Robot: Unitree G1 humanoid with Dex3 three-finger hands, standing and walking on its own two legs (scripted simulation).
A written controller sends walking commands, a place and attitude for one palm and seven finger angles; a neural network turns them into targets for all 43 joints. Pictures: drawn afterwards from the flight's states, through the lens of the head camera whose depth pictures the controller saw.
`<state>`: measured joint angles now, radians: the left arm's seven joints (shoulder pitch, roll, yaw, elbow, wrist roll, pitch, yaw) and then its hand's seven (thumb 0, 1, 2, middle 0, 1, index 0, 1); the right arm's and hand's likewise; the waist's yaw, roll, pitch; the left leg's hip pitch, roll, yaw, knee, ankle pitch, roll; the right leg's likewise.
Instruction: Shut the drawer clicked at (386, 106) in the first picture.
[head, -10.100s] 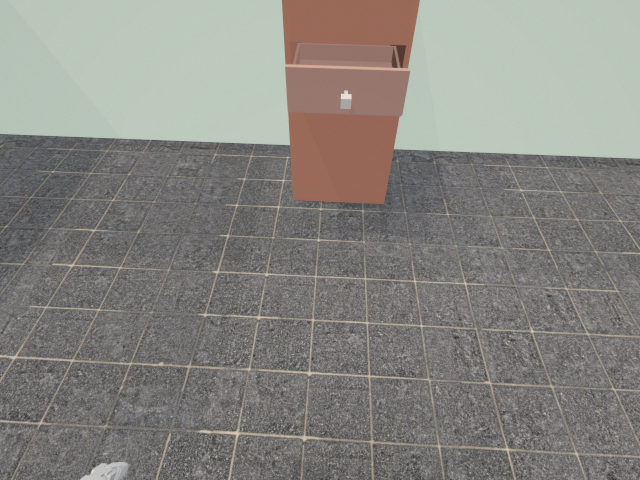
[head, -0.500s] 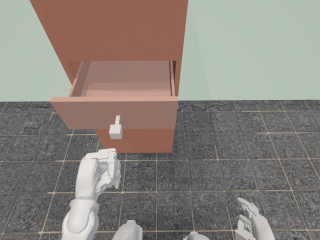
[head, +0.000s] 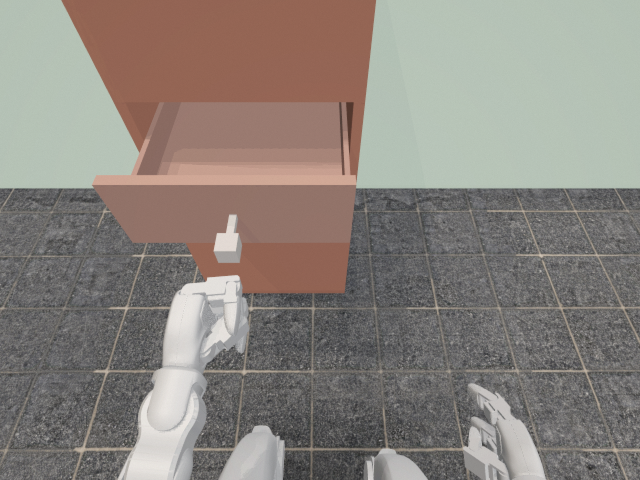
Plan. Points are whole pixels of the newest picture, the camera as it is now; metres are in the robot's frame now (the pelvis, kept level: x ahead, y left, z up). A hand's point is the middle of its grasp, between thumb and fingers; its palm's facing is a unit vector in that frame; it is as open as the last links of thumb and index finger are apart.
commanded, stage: bring the fist close to the handle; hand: left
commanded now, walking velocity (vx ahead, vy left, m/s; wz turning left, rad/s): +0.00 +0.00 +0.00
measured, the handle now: (230, 237) +0.46 +0.16 -0.03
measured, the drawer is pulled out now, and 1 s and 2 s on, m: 0.19 0.19 0.13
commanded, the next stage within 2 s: push the drawer shut in 1.14 s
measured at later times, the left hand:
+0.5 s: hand (252, 297) +0.35 +0.11 +0.00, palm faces -0.02 -1.00 -0.03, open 3.2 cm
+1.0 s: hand (255, 289) +0.37 +0.11 -0.03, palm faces -0.01 -1.00 -0.04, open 3.2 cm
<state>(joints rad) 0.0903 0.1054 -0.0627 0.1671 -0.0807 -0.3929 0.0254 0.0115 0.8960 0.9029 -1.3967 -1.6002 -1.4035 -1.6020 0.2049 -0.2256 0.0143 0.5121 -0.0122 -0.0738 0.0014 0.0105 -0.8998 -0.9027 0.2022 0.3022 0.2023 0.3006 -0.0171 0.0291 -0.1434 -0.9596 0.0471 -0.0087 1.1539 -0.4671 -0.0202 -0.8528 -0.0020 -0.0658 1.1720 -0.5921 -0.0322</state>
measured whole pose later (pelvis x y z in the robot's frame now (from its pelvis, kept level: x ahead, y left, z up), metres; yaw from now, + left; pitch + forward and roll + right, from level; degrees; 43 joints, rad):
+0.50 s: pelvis -0.01 +0.01 -0.03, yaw -1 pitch +21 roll -1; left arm -0.18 0.10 0.00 0.44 -0.07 -0.47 0.06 0.01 0.90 0.90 -1.40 -1.60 -1.40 -1.60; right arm 0.22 -0.23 0.00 0.57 -0.03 -0.01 0.02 0.01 -0.90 -0.90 0.20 0.30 0.20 0.30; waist -0.04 0.03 -0.17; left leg -1.16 0.05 0.00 1.29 -0.50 0.00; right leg -1.05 0.00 -0.05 1.30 -0.62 -0.02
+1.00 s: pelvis -0.01 +0.01 -0.05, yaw -2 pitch +24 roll -1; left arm -0.31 0.12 0.06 0.56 -0.07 -0.51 0.06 0.01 0.90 0.90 -1.39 -1.60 -1.40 -1.60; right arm 0.22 -0.23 0.00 0.58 -0.03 0.05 0.03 0.01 -0.90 -0.90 0.20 0.30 0.20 0.30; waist -0.05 0.03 -0.18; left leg -1.27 0.06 0.01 1.37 -0.52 0.00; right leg -1.17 0.00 -0.04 1.38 -0.64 -0.02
